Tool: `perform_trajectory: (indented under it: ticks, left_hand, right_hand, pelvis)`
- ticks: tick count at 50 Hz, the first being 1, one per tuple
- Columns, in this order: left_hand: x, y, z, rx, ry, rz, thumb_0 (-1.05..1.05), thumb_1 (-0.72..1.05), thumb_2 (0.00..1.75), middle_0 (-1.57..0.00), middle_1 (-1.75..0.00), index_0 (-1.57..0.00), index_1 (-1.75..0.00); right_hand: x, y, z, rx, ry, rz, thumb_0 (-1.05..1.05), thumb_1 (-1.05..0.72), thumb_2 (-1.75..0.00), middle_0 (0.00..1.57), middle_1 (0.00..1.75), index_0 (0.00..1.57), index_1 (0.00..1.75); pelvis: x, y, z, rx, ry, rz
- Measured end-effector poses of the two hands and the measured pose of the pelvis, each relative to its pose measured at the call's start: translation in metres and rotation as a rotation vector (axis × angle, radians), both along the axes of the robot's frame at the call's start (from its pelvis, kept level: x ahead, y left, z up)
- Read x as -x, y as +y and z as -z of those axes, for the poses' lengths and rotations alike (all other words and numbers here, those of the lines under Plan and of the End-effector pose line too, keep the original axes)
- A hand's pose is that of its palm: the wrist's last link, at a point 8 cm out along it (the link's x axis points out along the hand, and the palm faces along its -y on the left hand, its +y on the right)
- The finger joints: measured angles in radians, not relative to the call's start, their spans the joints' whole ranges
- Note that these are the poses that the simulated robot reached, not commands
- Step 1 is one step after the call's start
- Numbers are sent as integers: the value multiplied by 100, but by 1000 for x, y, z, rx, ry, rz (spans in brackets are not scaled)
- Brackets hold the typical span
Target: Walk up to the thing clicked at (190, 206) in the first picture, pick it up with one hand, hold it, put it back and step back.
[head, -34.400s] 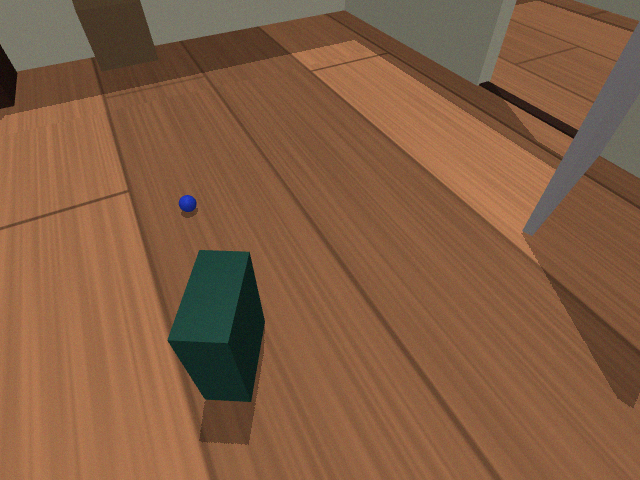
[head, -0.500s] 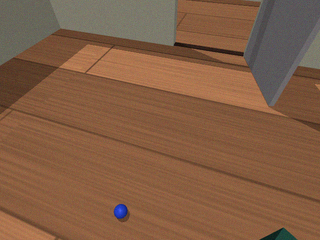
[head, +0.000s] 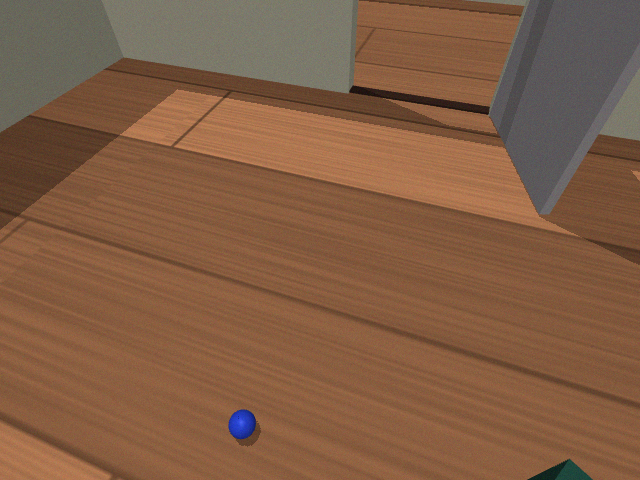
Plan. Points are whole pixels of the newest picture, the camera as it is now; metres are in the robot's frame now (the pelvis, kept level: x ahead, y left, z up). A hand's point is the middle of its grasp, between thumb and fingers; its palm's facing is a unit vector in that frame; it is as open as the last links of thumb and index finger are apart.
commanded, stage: stand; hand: left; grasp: from above
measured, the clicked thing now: (242, 424) +0.41 +0.26 -0.74
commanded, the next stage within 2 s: rise first in 0.38 s
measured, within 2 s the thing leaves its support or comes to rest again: neither
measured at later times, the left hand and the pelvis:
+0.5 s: hand out of the picture +0.07 +0.26 -0.16, palm faces -0.02 -0.94 -0.34, open 7.4 cm; pelvis +0.00 +0.00 +0.00, yaw +0 degrees
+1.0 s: hand out of the picture +0.14 +0.27 -0.21, palm faces -0.08 -0.91 -0.41, open 13.4 cm; pelvis -0.01 +0.01 -0.06, yaw +0 degrees
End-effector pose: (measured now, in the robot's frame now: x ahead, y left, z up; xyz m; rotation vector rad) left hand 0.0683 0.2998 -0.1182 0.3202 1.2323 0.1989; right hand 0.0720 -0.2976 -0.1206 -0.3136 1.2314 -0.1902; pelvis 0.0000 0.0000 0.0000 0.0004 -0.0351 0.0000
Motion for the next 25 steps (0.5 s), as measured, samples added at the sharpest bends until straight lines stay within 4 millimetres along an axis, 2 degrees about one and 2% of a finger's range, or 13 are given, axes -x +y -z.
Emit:
perform_trajectory:
  ticks: [25]
  left_hand:
    - [4,2,0,1,4,-8,1,90,90,-20,-30,-20,-30]
  right_hand:
    - [-2,2,0,0,0,-8,0,-91,-90,20,30,20,30]
  pelvis:
    - [-1,2,0,-1,0,-5]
